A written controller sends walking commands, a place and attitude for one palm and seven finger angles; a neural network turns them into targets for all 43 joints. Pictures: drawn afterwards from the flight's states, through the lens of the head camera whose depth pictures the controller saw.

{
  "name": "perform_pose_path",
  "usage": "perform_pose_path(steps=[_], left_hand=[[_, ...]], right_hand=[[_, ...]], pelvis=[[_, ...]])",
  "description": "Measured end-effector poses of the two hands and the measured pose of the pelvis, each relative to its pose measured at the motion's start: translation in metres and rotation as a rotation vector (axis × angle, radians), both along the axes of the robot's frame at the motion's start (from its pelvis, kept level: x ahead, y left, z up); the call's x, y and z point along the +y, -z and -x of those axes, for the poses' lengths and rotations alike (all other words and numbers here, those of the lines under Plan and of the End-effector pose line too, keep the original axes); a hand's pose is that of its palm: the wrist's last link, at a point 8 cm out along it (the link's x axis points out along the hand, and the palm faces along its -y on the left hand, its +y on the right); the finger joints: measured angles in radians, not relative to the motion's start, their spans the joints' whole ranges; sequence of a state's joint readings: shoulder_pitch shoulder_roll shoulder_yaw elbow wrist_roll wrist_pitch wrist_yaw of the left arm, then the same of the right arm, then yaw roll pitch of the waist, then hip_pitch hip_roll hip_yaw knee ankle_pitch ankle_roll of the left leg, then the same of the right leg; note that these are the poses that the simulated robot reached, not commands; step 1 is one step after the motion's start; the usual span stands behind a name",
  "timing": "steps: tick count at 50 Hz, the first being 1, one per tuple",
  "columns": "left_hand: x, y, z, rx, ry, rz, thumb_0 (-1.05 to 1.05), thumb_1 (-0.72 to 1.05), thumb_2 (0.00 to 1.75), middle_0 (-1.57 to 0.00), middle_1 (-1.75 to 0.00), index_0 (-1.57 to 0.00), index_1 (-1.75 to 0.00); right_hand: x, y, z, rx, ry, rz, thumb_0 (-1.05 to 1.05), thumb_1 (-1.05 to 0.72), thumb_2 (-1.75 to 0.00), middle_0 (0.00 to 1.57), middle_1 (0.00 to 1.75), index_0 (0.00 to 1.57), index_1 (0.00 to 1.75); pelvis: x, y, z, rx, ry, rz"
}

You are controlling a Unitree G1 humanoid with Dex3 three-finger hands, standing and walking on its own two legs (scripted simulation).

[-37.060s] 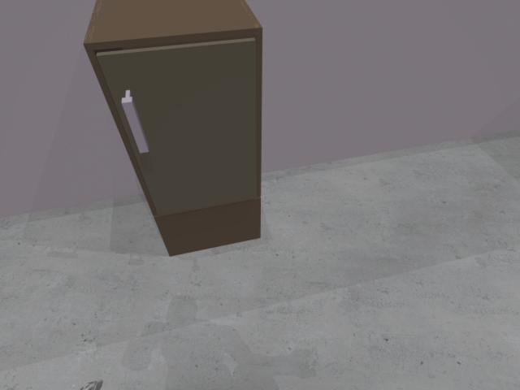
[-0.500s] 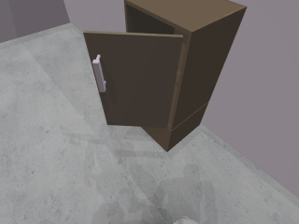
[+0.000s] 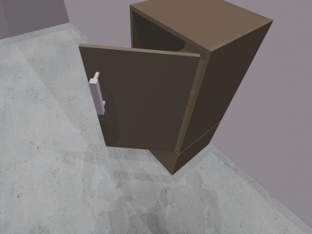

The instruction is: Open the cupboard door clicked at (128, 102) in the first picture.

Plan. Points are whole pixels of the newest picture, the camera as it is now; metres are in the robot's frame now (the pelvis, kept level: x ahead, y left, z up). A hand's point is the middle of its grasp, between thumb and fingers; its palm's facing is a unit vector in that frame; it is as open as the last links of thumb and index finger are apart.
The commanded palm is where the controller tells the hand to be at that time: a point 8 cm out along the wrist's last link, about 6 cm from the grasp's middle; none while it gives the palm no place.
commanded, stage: come to a stop and stand still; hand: left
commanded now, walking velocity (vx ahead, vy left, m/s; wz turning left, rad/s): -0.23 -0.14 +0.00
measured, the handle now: (99, 94) +0.56 +0.25 -0.02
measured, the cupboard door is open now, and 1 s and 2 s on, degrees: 46 46 46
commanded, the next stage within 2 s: look again from close up in 0.82 s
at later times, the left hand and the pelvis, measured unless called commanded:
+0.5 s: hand out of the picture +0.03 +0.15 -0.17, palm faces +0.03 -0.97 -0.22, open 7.4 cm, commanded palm none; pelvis -0.04 -0.04 -0.01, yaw +0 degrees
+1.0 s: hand out of the picture -0.05 +0.12 -0.17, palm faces +0.04 -0.99 -0.16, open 7.4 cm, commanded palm none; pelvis -0.05 -0.05 +0.00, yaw +0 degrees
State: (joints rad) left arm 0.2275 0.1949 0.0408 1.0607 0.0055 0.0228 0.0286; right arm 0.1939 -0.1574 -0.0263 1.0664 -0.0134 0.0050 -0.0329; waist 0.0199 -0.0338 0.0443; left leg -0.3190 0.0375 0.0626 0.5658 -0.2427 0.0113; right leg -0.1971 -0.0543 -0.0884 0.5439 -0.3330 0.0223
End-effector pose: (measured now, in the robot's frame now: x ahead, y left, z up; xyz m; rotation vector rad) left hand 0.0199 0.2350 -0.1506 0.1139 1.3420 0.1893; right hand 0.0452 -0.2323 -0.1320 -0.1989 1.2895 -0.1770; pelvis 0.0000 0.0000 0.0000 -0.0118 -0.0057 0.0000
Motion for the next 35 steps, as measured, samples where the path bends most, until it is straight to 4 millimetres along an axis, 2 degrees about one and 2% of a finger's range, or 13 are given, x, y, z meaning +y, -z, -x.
perform_pose_path(steps=[3,6,11,14,19,23,26,30,35], left_hand=[[0.005,-0.001,0.005,0.037,0.003,0.0,0.0,0.92,0.9,-0.2,-0.3,-0.2,-0.3],[0.006,-0.005,0.007,0.056,0.015,-0.014,0.0,0.92,0.9,-0.2,-0.3,-0.2,-0.3],[0.001,-0.015,0.004,0.02,0.029,-0.051,0.01,0.91,0.9,-0.2,-0.3,-0.2,-0.3],[-0.007,-0.013,0.005,-0.03,0.056,-0.093,0.01,0.91,0.9,-0.2,-0.3,-0.2,-0.3],[-0.024,-0.015,0.005,-0.103,0.073,-0.087,0.01,0.91,0.9,-0.2,-0.3,-0.2,-0.3],[-0.032,-0.01,0.001,-0.148,0.073,-0.055,0.01,0.91,0.9,-0.2,-0.3,-0.2,-0.3],[-0.04,-0.013,0.002,-0.163,0.077,-0.037,0.01,0.91,0.9,-0.2,-0.3,-0.2,-0.3],[-0.051,-0.018,0.015,-0.162,0.08,-0.026,0.01,0.91,0.9,-0.2,-0.3,-0.2,-0.3],[-0.054,-0.016,0.039,-0.106,0.068,-0.024,0.01,0.91,0.9,-0.2,-0.3,-0.2,-0.3]], right_hand=[[0.002,-0.005,-0.024,-0.046,-0.016,0.011,0.0,-0.92,-0.9,0.2,0.3,0.2,0.3],[-0.002,-0.007,-0.037,-0.084,-0.021,0.014,0.0,-0.92,-0.9,0.2,0.3,0.2,0.3],[-0.022,-0.003,-0.035,-0.106,-0.013,0.009,0.0,-0.91,-0.9,0.2,0.3,0.2,0.3],[-0.04,0.007,-0.029,-0.134,0.009,-0.003,0.0,-0.91,-0.9,0.2,0.3,0.2,0.3],[-0.052,0.007,-0.006,-0.15,0.032,-0.001,0.0,-0.91,-0.9,0.2,0.3,0.2,0.3],[-0.047,0.008,0.019,-0.139,0.027,-0.008,0.0,-0.91,-0.9,0.2,0.3,0.2,0.3],[-0.04,0.007,0.041,-0.105,0.019,-0.03,0.0,-0.91,-0.9,0.2,0.3,0.2,0.3],[-0.039,0.009,0.066,-0.049,0.026,-0.051,0.0,-0.92,-0.9,0.2,0.3,0.2,0.3],[-0.042,0.009,0.094,0.005,0.044,-0.059,0.0,-0.92,-0.9,0.2,0.3,0.2,0.3]], pelvis=[[0.001,-0.002,0.0,0.009,0.009,-0.007],[-0.002,-0.003,0.005,0.014,0.017,-0.002],[-0.015,-0.002,0.016,0.012,0.022,0.0],[-0.025,0.008,0.023,0.006,0.04,-0.011],[-0.031,0.01,0.029,-0.02,0.009,-0.002],[-0.033,0.012,0.035,-0.034,0.003,-0.004],[-0.037,0.008,0.041,-0.03,0.009,-0.007],[-0.043,0.003,0.05,-0.022,0.006,-0.007],[-0.049,0.0,0.054,-0.019,0.001,-0.009]])
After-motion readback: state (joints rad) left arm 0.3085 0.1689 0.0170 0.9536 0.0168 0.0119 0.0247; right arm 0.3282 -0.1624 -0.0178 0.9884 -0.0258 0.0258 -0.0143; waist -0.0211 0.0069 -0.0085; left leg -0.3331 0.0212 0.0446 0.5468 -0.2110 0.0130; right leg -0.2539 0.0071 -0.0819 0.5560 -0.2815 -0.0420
